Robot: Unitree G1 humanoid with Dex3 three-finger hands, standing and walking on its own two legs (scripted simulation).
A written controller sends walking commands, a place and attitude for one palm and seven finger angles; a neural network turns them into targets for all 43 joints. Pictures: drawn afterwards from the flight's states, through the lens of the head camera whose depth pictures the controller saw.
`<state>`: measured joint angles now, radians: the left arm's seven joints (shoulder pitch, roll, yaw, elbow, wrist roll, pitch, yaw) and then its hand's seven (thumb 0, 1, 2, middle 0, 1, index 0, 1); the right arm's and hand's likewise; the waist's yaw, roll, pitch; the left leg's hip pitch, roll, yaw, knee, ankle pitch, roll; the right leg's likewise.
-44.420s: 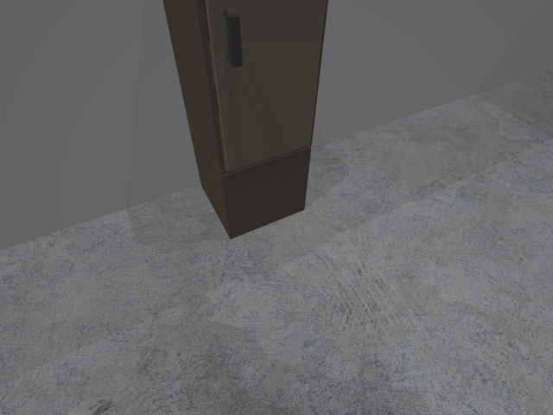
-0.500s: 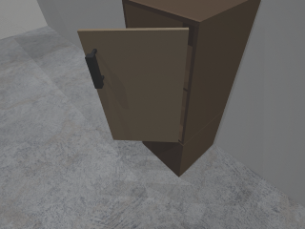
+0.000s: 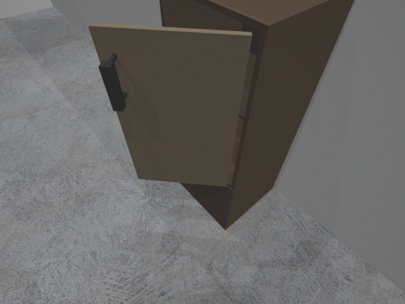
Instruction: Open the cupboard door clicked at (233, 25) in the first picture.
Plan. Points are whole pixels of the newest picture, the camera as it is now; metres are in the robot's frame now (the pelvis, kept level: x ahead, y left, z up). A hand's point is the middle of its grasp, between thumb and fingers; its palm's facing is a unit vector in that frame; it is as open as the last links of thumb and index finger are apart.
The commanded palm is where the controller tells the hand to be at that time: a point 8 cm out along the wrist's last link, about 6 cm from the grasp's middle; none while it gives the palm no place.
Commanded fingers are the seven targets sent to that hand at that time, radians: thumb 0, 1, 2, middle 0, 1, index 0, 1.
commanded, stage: come to a stop and stand still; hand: left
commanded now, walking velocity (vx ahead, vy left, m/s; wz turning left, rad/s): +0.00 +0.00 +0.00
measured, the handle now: (116, 82) +0.58 +0.25 +0.12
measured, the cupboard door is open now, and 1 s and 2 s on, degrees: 43 43 43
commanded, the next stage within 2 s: look again from close up in 0.46 s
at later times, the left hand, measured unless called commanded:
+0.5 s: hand out of the picture +0.04 +0.19 -0.17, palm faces +0.02 -0.98 -0.22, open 7.4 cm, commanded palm none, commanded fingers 0.00 0.90 0.90 -0.20 -0.30 -0.20 -0.30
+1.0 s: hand out of the picture +0.03 +0.19 -0.17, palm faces +0.02 -0.98 -0.20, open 7.4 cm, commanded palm none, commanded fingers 0.00 0.90 0.90 -0.20 -0.30 -0.20 -0.30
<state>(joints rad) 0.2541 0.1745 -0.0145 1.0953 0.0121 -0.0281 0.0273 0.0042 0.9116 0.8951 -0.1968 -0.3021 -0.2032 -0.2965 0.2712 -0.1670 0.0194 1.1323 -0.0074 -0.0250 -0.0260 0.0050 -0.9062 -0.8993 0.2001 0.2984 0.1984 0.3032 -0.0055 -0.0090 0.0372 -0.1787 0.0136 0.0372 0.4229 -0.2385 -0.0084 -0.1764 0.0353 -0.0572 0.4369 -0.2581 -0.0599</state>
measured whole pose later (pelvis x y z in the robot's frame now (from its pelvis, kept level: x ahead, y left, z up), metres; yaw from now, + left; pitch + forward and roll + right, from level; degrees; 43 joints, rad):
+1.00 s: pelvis +0.02 +0.01 +0.00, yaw +0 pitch -1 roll +1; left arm 0.27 0.17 0.00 1.11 0.01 -0.02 0.03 0.00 0.91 0.90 -0.20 -0.30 -0.20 -0.30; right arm 0.24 -0.16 0.02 1.15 -0.01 -0.03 -0.04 0.00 -0.91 -0.90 0.20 0.30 0.20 0.30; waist 0.01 -0.01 0.03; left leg -0.12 -0.01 0.04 0.39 -0.26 0.01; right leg -0.12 0.02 -0.05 0.41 -0.28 -0.04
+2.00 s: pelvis -0.03 +0.04 -0.04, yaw +0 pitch +6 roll -2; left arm 0.26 0.32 0.33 0.06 -0.36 -0.21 -0.35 0.00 0.08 0.54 -0.26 -0.83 -0.26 -0.83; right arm 0.32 -0.23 0.06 0.57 0.04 -0.24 -0.07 0.01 -0.90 -0.90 0.21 0.30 0.20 0.30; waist -0.01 0.03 -0.07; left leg -0.54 0.00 0.04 0.82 -0.39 0.04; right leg -0.51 0.01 -0.06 0.78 -0.38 -0.01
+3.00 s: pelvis -0.01 +0.02 -0.01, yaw +1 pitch +0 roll +0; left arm -0.13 0.46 0.47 0.31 -0.34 0.01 -0.54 -0.01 -0.50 0.30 -0.30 -1.20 -0.30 -1.20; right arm 0.26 -0.30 0.06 0.60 0.07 -0.22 -0.10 0.01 -0.90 -0.90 0.20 0.30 0.20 0.30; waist 0.02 0.04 -0.03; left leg -0.28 0.00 0.03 0.56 -0.29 0.02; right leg -0.25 0.02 -0.07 0.53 -0.29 -0.03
